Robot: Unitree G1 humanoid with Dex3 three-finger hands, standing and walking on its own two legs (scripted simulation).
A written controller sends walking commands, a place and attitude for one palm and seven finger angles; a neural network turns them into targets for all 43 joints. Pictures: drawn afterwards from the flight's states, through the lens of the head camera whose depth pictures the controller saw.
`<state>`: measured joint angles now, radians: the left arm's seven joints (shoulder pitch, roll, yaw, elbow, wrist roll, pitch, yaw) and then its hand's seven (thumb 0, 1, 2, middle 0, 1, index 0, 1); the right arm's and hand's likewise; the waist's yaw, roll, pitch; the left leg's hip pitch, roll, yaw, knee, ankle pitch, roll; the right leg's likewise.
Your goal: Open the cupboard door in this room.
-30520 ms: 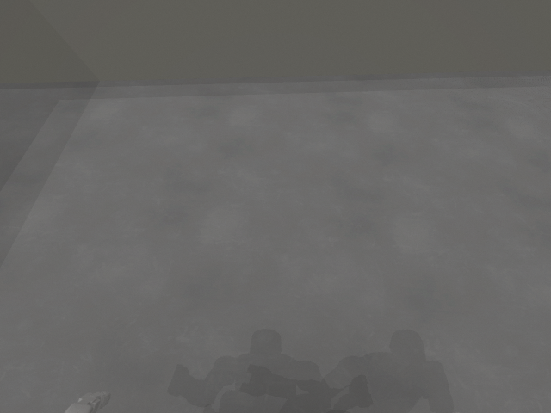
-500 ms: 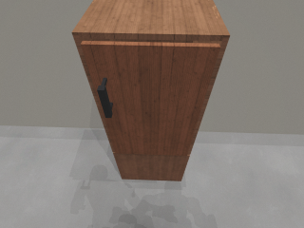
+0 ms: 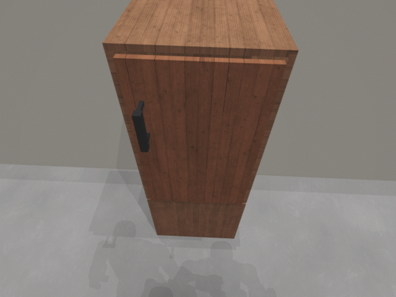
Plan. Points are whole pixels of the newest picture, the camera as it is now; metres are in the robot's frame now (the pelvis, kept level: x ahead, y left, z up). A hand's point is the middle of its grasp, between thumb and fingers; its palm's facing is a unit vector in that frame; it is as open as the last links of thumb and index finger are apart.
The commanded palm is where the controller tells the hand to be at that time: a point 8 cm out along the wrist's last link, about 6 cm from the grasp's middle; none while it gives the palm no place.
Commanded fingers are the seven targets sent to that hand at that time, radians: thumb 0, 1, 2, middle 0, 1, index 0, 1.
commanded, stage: shuffle to correct the standing spot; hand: left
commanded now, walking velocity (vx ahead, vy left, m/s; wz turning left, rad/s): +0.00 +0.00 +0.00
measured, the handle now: (142, 127) +0.49 +0.18 +0.06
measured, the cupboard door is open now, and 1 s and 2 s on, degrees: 0 0 0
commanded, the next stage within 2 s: come to a stop and stand still in 0.12 s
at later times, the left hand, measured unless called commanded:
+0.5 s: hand out of the picture +0.00 +0.19 -0.18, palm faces +0.01 -0.98 -0.21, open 7.4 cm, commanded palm none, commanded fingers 0.00 0.90 0.90 -0.20 -0.30 -0.20 -0.30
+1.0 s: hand out of the picture -0.01 +0.23 -0.18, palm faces +0.03 -0.98 -0.19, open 7.4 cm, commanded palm none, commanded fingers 0.00 0.90 0.90 -0.20 -0.30 -0.20 -0.30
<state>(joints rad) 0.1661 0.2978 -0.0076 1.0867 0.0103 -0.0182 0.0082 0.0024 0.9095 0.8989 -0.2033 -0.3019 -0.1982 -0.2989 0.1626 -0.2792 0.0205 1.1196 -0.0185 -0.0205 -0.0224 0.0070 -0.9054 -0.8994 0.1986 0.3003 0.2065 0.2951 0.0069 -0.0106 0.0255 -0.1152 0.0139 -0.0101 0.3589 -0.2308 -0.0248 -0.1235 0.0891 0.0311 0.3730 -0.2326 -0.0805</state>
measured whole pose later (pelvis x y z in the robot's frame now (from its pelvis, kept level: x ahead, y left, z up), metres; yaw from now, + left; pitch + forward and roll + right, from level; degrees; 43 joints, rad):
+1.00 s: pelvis +0.00 +0.07 -0.01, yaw +0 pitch +0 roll +0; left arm 0.31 0.13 -0.02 1.09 0.02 -0.02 0.05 0.00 0.91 0.90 -0.20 -0.30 -0.20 -0.30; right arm 0.33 -0.13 0.02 1.09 -0.02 -0.03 -0.04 0.03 -0.94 -0.90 0.20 0.30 0.21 0.29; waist 0.01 0.02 0.01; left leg -0.19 -0.07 0.02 0.51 -0.31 0.07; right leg -0.19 0.01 0.05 0.51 -0.31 0.01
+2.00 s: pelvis +0.00 +0.06 +0.00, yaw +0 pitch -1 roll +0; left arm 0.25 0.18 -0.02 1.10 0.02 0.00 0.03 0.00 0.91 0.90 -0.20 -0.30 -0.20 -0.30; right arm 0.23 -0.17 0.01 1.12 -0.01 -0.03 -0.04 0.01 -0.91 -0.90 0.20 0.30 0.20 0.29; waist 0.01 -0.02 0.06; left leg -0.13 -0.07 0.03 0.41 -0.26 0.07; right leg -0.15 0.01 0.06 0.44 -0.27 0.01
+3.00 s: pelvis -0.06 +0.00 -0.01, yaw +2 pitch -1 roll -1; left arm 0.35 0.18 0.01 1.03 0.03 -0.01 0.03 0.00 0.91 0.90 -0.21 -0.30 -0.20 -0.30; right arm 0.25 -0.22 -0.04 0.97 -0.03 0.01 -0.02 0.01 -0.92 -0.90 0.20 0.30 0.20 0.29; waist 0.02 0.03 0.01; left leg -0.22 -0.02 -0.02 0.55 -0.32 0.02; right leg -0.26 0.02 -0.09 0.49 -0.23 -0.05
